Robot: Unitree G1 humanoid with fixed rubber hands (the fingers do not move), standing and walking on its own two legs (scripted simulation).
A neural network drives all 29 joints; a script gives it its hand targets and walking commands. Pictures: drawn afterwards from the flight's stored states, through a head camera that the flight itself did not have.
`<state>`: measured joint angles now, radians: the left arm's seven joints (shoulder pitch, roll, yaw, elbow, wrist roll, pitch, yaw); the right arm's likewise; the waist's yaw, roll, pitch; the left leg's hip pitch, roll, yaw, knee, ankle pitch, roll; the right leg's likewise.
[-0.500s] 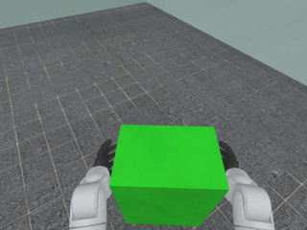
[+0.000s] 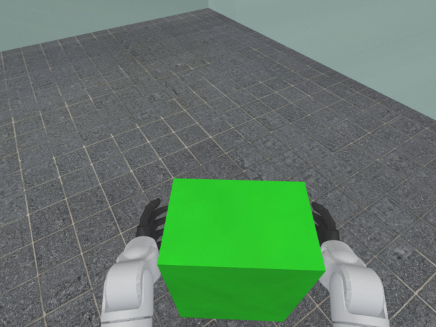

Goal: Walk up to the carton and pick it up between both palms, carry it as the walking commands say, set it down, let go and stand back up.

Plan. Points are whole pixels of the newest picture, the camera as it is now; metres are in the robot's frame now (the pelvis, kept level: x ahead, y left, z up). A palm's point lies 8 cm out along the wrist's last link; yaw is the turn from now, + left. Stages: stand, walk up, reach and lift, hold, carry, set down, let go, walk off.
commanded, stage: carry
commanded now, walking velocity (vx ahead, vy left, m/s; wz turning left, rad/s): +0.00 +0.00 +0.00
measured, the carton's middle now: (234, 258) +0.25 +0.00 -0.01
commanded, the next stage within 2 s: hold in 1.02 s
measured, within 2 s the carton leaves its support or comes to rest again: neither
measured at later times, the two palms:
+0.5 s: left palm (139, 233) +0.26 +0.17 +0.05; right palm (313, 236) +0.26 -0.14 +0.05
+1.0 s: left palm (138, 233) +0.26 +0.17 +0.06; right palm (315, 235) +0.26 -0.14 +0.06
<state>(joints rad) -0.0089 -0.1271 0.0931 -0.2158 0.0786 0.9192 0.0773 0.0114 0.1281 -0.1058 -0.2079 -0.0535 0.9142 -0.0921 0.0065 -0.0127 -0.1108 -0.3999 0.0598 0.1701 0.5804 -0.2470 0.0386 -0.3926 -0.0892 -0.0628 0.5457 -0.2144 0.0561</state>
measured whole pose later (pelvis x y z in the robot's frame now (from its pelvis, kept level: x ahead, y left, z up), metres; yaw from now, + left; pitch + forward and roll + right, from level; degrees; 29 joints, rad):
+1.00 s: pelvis +0.02 +0.01 +0.00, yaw +0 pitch +3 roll -1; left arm 0.01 -0.13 0.09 -0.29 0.07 0.99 0.08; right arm 0.04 0.13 -0.09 -0.29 -0.05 0.98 -0.09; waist 0.02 -0.02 -0.10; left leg -0.36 0.05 0.18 0.60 -0.30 0.05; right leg -0.34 -0.11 -0.07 0.55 -0.25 0.08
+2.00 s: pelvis -0.01 -0.04 -0.01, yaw +4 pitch -1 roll +0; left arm -0.48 -0.12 0.39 0.58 0.34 0.47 -0.04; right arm -0.47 0.14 -0.44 0.62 -0.26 0.46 -0.01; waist 0.03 -0.09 0.08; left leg -0.38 -0.04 -0.10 0.67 -0.27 -0.01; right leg -0.36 0.06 0.13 0.66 -0.28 0.02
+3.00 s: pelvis -0.02 -0.05 -0.13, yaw +6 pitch +32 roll -1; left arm -0.57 -0.05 0.36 0.61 0.12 0.23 0.01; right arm -0.55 0.08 -0.31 0.62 -0.11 0.23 -0.12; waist 0.00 0.00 -0.21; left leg -1.41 -0.10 -0.14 1.31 -0.46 -0.05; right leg -1.39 0.10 0.09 1.31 -0.49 0.03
